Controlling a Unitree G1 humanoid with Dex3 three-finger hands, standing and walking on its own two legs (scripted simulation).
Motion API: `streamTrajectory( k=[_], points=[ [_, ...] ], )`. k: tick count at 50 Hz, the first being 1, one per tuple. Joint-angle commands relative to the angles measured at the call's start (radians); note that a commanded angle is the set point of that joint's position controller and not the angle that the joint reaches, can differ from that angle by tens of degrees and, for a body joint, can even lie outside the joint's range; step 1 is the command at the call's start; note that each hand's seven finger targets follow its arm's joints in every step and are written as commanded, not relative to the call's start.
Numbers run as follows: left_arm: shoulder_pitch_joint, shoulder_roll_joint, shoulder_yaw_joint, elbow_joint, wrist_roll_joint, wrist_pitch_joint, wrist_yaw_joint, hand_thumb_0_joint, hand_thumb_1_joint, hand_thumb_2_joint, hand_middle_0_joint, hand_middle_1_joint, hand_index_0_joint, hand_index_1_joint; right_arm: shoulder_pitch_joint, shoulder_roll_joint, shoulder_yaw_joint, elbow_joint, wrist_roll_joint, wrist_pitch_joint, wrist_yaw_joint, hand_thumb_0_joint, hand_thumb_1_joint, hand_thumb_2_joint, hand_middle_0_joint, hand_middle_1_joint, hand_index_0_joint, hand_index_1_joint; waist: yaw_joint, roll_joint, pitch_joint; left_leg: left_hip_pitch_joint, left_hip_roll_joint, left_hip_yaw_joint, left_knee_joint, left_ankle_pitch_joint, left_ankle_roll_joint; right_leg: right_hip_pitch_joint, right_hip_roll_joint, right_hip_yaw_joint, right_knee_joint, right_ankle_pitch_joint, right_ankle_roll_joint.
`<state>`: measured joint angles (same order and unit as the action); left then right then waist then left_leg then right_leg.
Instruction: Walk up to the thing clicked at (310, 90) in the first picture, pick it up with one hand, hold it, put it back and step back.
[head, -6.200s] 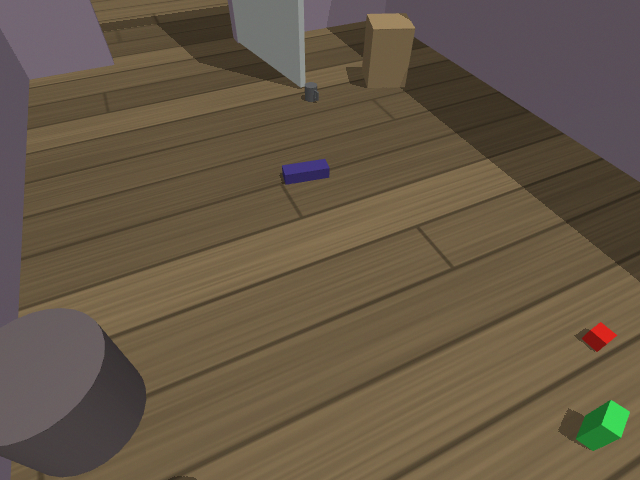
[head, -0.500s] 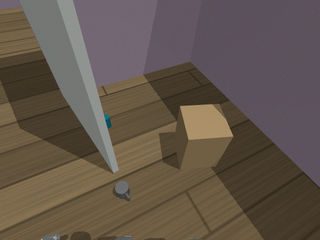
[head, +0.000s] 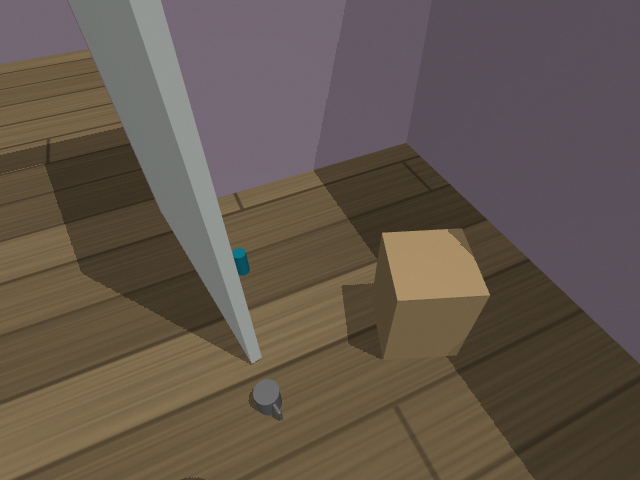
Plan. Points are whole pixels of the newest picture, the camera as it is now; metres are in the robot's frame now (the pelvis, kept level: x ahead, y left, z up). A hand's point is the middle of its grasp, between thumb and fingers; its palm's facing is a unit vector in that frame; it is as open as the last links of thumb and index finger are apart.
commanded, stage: walk up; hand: left
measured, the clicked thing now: (271, 401) +0.47 +0.19 -0.73
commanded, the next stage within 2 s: stand in 1.14 s
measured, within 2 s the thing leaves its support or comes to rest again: neither
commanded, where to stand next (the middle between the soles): +0.10 -0.01 m, yaw -3 degrees
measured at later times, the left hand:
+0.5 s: hand out of the picture +0.12 +0.24 -0.15, palm faces -0.04 -0.95 -0.32, open 7.4 cm
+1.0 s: hand out of the picture +0.09 +0.25 -0.15, palm faces -0.02 -0.94 -0.33, open 7.4 cm
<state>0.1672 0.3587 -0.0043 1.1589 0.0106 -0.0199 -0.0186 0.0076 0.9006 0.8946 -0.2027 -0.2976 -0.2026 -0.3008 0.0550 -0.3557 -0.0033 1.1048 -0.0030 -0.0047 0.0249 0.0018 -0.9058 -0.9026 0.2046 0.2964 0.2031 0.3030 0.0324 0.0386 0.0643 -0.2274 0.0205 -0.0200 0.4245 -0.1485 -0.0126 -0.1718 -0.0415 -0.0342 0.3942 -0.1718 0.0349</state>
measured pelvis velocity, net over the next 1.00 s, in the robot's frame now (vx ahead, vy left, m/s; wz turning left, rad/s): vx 0.02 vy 0.00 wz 0.00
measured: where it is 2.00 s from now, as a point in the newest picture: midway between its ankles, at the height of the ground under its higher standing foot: outside the picture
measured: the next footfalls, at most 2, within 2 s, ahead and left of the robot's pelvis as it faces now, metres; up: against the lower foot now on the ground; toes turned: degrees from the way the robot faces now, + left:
none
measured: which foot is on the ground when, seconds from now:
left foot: down 0.00-1.00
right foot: down 0.00-1.00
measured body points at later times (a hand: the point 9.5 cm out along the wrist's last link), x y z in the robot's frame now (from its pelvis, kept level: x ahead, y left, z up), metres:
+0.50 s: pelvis +0.02 +0.00 +0.00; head +0.03 +0.00 +0.45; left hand +0.12 +0.29 -0.13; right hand +0.09 -0.31 -0.13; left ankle +0.05 +0.13 -0.74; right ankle +0.03 -0.14 -0.74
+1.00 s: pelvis +0.02 +0.00 +0.01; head +0.03 -0.01 +0.45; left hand +0.09 +0.29 -0.13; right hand +0.10 -0.30 -0.13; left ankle +0.05 +0.13 -0.74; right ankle +0.03 -0.14 -0.74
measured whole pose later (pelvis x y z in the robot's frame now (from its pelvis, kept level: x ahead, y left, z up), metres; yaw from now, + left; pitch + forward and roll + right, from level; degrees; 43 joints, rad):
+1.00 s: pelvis +0.02 +0.00 +0.01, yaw +0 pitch -2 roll +0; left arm 0.10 0.34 0.01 1.16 0.01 -0.01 -0.02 0.01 0.90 0.89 -0.20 -0.30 -0.20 -0.30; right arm 0.07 -0.34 -0.01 1.15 -0.01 0.00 0.01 0.00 -0.91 -0.90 0.20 0.30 0.20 0.30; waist 0.00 0.01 0.06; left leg -0.17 0.02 -0.02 0.34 -0.13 -0.02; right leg -0.12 -0.04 -0.03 0.33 -0.17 0.03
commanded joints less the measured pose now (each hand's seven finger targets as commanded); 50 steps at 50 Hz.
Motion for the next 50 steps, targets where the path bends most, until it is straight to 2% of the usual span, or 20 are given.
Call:
streamTrajectory(
  k=[1, 8, 13, 17, 23, 31, 32, 34, 36, 39, 42, 50],
  points=[
    [-0.085, 0.215, 0.043, -0.069, -0.006, -0.026, 0.019, 0.000, 0.900, 0.900, -0.200, -0.300, -0.200, -0.300, -0.038, -0.213, -0.044, -0.040, 0.004, -0.017, -0.012, 0.000, -0.900, -0.900, 0.200, 0.300, 0.200, 0.300, -0.031, -0.068, -0.082, 0.075, 0.099, -0.107, -0.105, -0.052, 0.038, -0.035, -0.097, 0.108, -0.128, -0.074, -0.051],
    [-0.097, 0.213, 0.049, -0.064, -0.010, -0.019, 0.022, 0.000, 0.900, 0.900, -0.200, -0.300, -0.200, -0.300, -0.038, -0.209, -0.040, -0.018, 0.002, -0.019, -0.016, 0.000, -0.900, -0.900, 0.200, 0.300, 0.200, 0.300, -0.025, -0.038, -0.114, 0.068, 0.103, -0.098, -0.123, 0.047, 0.031, 0.047, -0.099, 0.091, -0.107, 0.051, -0.046],
    [-0.108, 0.209, 0.051, -0.059, -0.009, -0.012, 0.023, 0.000, 0.900, 0.900, -0.200, -0.300, -0.200, -0.300, -0.047, -0.211, -0.042, -0.011, 0.000, -0.021, -0.020, 0.000, -0.900, -0.900, 0.200, 0.300, 0.200, 0.300, -0.024, -0.018, -0.113, 0.052, 0.107, -0.099, -0.138, 0.065, 0.029, 0.075, -0.095, 0.078, -0.102, 0.066, -0.044],
    [-0.123, 0.202, 0.052, -0.059, -0.010, -0.011, 0.024, 0.000, 0.900, 0.900, -0.200, -0.300, -0.200, -0.300, -0.037, -0.200, -0.041, -0.005, 0.001, -0.022, -0.021, 0.000, -0.900, -0.900, 0.200, 0.300, 0.200, 0.300, -0.028, -0.025, -0.123, 0.076, 0.107, -0.089, -0.129, 0.123, 0.026, 0.079, -0.096, 0.078, -0.108, 0.087, -0.042],
    [-0.144, 0.202, 0.053, -0.063, -0.006, -0.007, 0.022, 0.000, 0.900, 0.900, -0.200, -0.300, -0.200, -0.300, -0.036, -0.209, -0.041, -0.005, -0.002, -0.019, -0.021, 0.000, -0.900, -0.900, 0.200, 0.300, 0.200, 0.300, -0.033, -0.015, -0.090, 0.039, 0.105, -0.099, -0.157, 0.025, 0.026, 0.074, -0.089, 0.078, -0.118, 0.037, -0.041],
    [-0.142, 0.201, 0.056, -0.064, -0.005, -0.011, 0.021, 0.000, 0.900, 0.900, -0.200, -0.300, -0.200, -0.300, -0.028, -0.201, -0.041, -0.007, 0.000, -0.019, -0.021, 0.000, -0.900, -0.900, 0.200, 0.300, 0.200, 0.300, -0.036, -0.046, -0.121, 0.104, 0.102, -0.081, -0.131, 0.092, 0.025, 0.058, -0.094, 0.084, -0.130, 0.058, -0.042],
    [-0.155, 0.201, 0.057, -0.068, -0.003, -0.011, 0.022, 0.000, 0.900, 0.900, -0.200, -0.300, -0.200, -0.300, -0.022, -0.205, -0.043, -0.005, -0.002, -0.019, -0.022, 0.000, -0.900, -0.900, 0.200, 0.300, 0.200, 0.300, -0.044, -0.049, -0.124, 0.090, 0.102, -0.079, -0.133, 0.081, 0.025, 0.070, -0.094, 0.079, -0.131, 0.056, -0.043],
    [-0.152, 0.199, 0.056, -0.068, -0.005, -0.009, 0.021, 0.000, 0.900, 0.900, -0.200, -0.300, -0.200, -0.300, -0.028, -0.206, -0.041, -0.007, -0.002, -0.018, -0.021, 0.000, -0.900, -0.900, 0.200, 0.300, 0.200, 0.300, -0.041, -0.039, -0.099, 0.072, 0.098, -0.085, -0.146, 0.042, 0.024, 0.057, -0.092, 0.079, -0.132, 0.035, -0.040],
    [-0.133, 0.198, 0.057, -0.065, -0.005, -0.009, 0.021, 0.000, 0.900, 0.900, -0.200, -0.300, -0.200, -0.300, -0.034, -0.203, -0.041, -0.009, -0.001, -0.017, -0.021, 0.000, -0.900, -0.900, 0.200, 0.300, 0.200, 0.300, -0.034, -0.036, -0.102, 0.091, 0.103, -0.085, -0.142, 0.056, 0.026, 0.046, -0.090, 0.080, -0.131, 0.027, -0.041],
    [-0.143, 0.202, 0.058, -0.066, -0.002, -0.010, 0.021, 0.000, 0.900, 0.900, -0.200, -0.300, -0.200, -0.300, -0.025, -0.200, -0.042, -0.007, -0.002, -0.016, -0.021, 0.000, -0.900, -0.900, 0.200, 0.300, 0.200, 0.300, -0.042, -0.044, -0.104, 0.090, 0.101, -0.082, -0.141, 0.057, 0.024, 0.055, -0.091, 0.080, -0.134, 0.034, -0.042],
    [-0.125, 0.200, 0.058, -0.064, -0.003, -0.008, 0.021, 0.000, 0.900, 0.900, -0.200, -0.300, -0.200, -0.300, -0.036, -0.204, -0.041, -0.011, -0.001, -0.014, -0.021, 0.000, -0.900, -0.900, 0.200, 0.300, 0.200, 0.300, -0.034, -0.038, -0.090, 0.086, 0.098, -0.088, -0.147, 0.027, 0.025, 0.038, -0.087, 0.082, -0.137, 0.007, -0.041],
    [-0.119, 0.200, 0.060, -0.070, -0.002, -0.007, 0.019, 0.000, 0.900, 0.900, -0.200, -0.300, -0.200, -0.300, -0.027, -0.203, -0.041, -0.013, -0.003, -0.015, -0.021, 0.000, -0.900, -0.900, 0.200, 0.300, 0.200, 0.300, -0.036, -0.024, -0.087, 0.065, 0.098, -0.095, -0.163, -0.019, 0.025, 0.049, -0.086, 0.083, -0.131, 0.001, -0.045]
  ],
)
